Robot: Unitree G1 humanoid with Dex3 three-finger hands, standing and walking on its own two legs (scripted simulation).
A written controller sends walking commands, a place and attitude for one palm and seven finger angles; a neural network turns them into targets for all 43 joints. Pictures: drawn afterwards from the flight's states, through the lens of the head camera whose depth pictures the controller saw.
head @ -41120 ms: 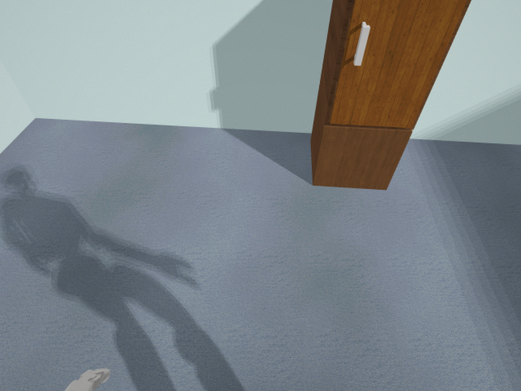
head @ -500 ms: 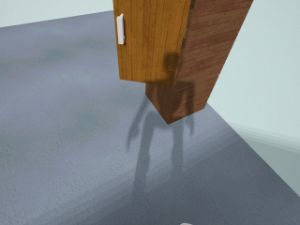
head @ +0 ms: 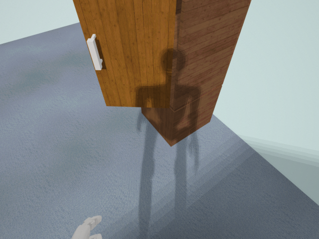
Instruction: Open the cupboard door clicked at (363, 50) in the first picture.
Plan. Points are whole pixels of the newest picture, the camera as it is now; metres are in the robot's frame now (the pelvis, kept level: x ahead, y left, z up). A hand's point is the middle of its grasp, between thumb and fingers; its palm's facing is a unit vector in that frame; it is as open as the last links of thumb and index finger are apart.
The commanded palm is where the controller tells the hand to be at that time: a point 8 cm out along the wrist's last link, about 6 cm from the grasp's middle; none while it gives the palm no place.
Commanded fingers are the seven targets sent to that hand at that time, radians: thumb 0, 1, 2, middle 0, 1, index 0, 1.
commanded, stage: take the last steps up to it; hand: left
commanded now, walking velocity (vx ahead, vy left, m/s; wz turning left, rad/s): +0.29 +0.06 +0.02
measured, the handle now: (96, 52) +0.79 +0.26 +0.02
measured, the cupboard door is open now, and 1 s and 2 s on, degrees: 52 52 52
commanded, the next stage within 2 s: come to a stop and stand still in 0.36 s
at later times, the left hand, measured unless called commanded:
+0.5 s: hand (77, 233) +0.17 +0.24 -0.17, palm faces +0.03 -0.99 -0.15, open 7.4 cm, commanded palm none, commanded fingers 0.00 0.90 0.90 -0.20 -0.30 -0.20 -0.30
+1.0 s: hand (88, 189) +0.29 +0.24 -0.17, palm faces +0.02 -0.99 -0.17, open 7.4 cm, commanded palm none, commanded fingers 0.00 0.90 0.90 -0.20 -0.30 -0.20 -0.30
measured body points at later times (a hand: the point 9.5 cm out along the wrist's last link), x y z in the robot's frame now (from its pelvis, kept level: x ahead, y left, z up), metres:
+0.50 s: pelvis +0.16 +0.07 +0.01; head +0.19 +0.08 +0.46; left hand +0.17 +0.30 -0.15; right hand +0.22 -0.17 -0.13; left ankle +0.19 +0.15 -0.73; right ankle +0.15 -0.06 -0.66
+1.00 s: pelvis +0.20 +0.06 +0.00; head +0.23 +0.08 +0.45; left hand +0.29 +0.29 -0.16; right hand +0.22 -0.18 -0.14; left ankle +0.19 +0.15 -0.73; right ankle +0.21 -0.07 -0.72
